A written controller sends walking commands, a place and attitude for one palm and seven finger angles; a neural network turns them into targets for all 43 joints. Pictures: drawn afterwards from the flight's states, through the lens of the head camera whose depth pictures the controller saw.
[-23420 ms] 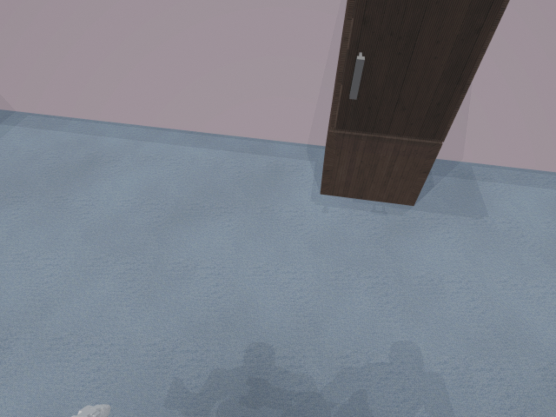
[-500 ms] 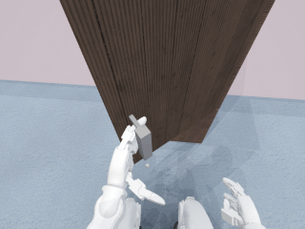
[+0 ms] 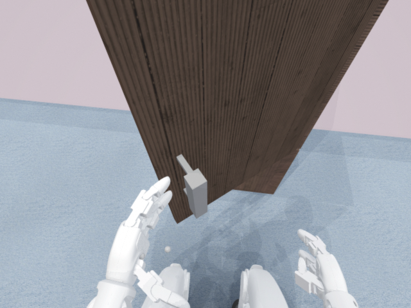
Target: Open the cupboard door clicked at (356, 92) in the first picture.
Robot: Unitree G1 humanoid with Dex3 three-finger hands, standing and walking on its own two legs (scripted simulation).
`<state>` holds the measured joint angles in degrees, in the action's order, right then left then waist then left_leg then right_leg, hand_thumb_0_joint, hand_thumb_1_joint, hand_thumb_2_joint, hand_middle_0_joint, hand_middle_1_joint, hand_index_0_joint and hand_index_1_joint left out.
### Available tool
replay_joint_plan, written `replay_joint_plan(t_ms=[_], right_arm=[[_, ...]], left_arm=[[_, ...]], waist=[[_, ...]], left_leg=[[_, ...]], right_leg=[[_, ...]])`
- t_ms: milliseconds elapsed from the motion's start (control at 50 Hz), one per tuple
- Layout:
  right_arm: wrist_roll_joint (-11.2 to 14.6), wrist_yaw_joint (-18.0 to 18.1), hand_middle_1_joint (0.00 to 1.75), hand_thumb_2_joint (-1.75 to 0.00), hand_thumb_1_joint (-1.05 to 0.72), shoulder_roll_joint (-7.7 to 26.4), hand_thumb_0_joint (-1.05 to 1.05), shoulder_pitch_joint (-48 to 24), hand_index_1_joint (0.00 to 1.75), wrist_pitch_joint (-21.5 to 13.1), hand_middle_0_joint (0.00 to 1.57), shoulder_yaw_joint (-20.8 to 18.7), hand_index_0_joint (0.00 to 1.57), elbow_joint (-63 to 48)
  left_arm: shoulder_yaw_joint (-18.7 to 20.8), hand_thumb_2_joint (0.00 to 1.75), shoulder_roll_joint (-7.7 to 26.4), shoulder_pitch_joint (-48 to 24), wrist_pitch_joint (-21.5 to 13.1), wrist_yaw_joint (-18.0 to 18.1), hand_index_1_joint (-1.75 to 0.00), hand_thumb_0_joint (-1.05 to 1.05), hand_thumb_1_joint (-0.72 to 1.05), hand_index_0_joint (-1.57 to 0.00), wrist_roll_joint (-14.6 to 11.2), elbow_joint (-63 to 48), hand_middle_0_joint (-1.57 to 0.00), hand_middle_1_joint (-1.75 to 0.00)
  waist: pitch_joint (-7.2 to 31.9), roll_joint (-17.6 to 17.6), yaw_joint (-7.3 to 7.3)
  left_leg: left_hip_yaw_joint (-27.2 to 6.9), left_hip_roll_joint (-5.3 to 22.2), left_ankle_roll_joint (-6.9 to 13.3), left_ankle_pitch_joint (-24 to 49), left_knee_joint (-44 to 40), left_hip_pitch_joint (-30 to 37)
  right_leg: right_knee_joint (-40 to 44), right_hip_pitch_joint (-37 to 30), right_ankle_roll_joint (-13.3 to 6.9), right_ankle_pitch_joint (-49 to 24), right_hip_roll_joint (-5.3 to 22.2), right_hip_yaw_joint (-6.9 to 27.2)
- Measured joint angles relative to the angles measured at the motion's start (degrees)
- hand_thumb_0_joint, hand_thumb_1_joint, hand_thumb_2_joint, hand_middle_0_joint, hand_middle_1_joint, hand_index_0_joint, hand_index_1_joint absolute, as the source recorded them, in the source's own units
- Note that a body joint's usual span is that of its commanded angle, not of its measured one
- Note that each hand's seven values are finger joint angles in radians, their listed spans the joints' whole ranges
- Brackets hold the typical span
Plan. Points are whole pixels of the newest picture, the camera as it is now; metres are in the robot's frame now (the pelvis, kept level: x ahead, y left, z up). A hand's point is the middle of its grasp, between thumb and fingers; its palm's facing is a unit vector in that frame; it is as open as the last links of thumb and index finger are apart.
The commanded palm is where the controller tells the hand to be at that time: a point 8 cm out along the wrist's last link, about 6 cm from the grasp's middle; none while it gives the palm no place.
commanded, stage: slide the hand sideways off the handle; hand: left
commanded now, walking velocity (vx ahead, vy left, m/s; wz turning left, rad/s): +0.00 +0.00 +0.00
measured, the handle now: (190, 187) +0.33 +0.05 +0.04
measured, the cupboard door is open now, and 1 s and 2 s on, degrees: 40 40 40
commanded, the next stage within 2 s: draw the hand back to the body in 0.34 s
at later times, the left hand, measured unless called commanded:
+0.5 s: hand (140, 265) +0.19 +0.12 +0.04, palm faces -0.13 -0.99 -0.01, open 16.3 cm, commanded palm +0.17 +0.18 +0.06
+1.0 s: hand (67, 256) +0.19 +0.18 +0.15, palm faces -0.03 -0.99 -0.16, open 16.0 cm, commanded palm +0.15 +0.24 +0.17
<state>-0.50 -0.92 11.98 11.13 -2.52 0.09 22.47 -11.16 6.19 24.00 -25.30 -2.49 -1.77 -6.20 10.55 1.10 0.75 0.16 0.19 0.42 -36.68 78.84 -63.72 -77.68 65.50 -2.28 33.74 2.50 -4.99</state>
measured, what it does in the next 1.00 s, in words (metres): rises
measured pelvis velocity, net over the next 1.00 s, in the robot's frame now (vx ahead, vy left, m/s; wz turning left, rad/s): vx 0.01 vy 0.01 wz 0.00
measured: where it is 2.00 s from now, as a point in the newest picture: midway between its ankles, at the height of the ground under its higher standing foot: outside the picture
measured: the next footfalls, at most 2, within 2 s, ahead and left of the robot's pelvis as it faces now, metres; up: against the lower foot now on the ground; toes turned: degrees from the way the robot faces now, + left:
none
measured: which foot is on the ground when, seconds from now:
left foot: down 0.00-1.00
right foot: down 0.00-1.00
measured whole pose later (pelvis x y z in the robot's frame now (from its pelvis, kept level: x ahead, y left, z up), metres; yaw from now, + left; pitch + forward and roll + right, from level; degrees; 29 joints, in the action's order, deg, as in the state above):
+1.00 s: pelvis +0.01 +0.01 +0.07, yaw +0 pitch +10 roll -2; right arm 2.6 4.8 13.1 16.3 -3.9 0.8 22.5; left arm 4.9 16.4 36.3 -12.6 -8.9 -10.2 -20.3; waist 9.3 2.1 1.0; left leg -0.6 0.8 0.8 -30.7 61.0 -40.7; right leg -58.0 41.4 -1.4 27.1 0.9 -5.7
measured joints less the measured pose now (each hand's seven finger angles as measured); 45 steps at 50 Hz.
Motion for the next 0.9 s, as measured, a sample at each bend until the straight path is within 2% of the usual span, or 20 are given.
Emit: replay_joint_plan(t_ms=[200,360,520,580,720,900], right_arm=[[0.7,1.3,0.30,-0.90,-0.90,0.5,0.01,0.3,0.30,-0.4,0.20,-0.5,0.20,0.2],[1.2,2.1,0.30,-0.90,-0.90,0.8,0.01,0.6,0.30,-0.8,0.20,-1.1,0.20,0.6],[1.3,2.5,0.30,-0.90,-0.90,0.6,0.01,1.0,0.30,-1.2,0.20,-1.1,0.20,0.3],[1.7,2.8,0.30,-0.90,-0.90,0.2,0.01,1.2,0.30,-0.4,0.20,-0.8,0.20,0.1],[2.7,3.6,0.30,-0.90,-0.90,-0.3,0.01,3.0,0.30,0.3,0.20,0.7,0.20,-0.5],[3.1,4.5,0.30,-0.90,-0.90,0.9,0.01,4.8,0.30,-1.4,0.21,1.0,0.20,-0.9]], left_arm=[[5.9,0.30,2.1,2.7,0.5,-4.1,-0.31,-0.01,-0.50,-0.17,-4.1,-1.5,-0.16,-0.31],[8.3,0.30,3.4,4.8,0.7,-8.3,-0.30,-0.01,-0.50,-0.15,-6.9,-2.8,-0.15,-0.30],[8.0,0.30,4.0,5.1,1.6,-8.1,-0.30,-0.01,-0.50,-0.15,-6.9,-4.9,-0.15,-0.30],[8.8,0.30,5.2,5.5,3.6,-7.8,-0.30,-0.01,-0.50,-0.15,-7.1,-7.7,-0.15,-0.30],[11.6,0.30,6.1,8.2,7.7,-8.1,-0.30,-0.01,-0.50,-0.15,-9.2,-10.8,-0.15,-0.30],[14.6,0.30,8.0,11.3,8.6,-10.2,-0.30,-0.01,-0.50,-0.15,-11.5,-11.8,-0.15,-0.30]], waist=[[0.3,0.0,0.21],[0.6,0.2,0.04],[0.7,0.1,0.17],[0.2,0.4,0.34],[-0.4,1.4,-0.08],[-1.1,1.5,-0.49]], left_leg=[[-0.9,0.4,-0.6,-0.3,1.0,-0.6],[-1.1,0.6,-0.6,-0.4,2.0,-1.2],[-1.1,0.6,-0.3,-0.3,2.6,-1.5],[-1.1,0.6,-0.2,0.2,1.4,0.5],[-1.3,0.4,0.1,2.8,-5.9,8.2],[-1.3,0.5,0.3,5.0,-13.6,17.6]], right_leg=[[-0.7,0.3,-0.6,0.2,-0.4,-0.9],[-1.2,0.7,-0.6,0.2,-0.6,-1.0],[-1.5,0.9,-0.4,-0.2,-0.6,-1.0],[-0.2,-1.2,-0.3,-0.6,-0.7,-1.0],[7.4,-9.3,0.2,-3.3,-0.8,-1.2],[15.6,-19.0,0.7,-5.6,-1.3,-1.2]])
